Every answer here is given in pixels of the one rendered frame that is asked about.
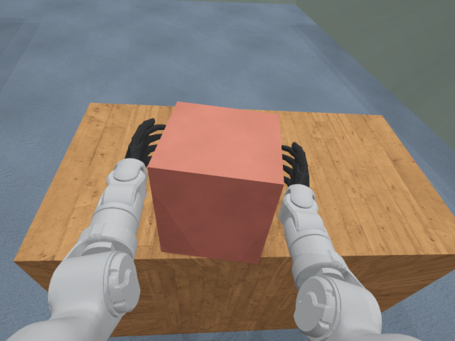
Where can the right robot upper arm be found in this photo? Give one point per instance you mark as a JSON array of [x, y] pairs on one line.
[[328, 309]]

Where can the carton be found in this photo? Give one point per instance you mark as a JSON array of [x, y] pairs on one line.
[[216, 178]]

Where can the left robot upper arm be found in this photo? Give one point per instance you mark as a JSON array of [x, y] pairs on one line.
[[88, 297]]

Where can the pedestal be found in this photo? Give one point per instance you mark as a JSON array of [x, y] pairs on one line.
[[383, 216]]

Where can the robot right hand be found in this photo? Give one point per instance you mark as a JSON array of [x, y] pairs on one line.
[[299, 173]]

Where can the robot right forearm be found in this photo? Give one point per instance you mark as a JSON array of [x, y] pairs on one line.
[[309, 244]]

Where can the robot left hand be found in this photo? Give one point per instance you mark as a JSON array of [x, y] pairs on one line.
[[139, 147]]

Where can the robot left forearm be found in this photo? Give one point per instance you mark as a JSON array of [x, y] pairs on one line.
[[117, 216]]

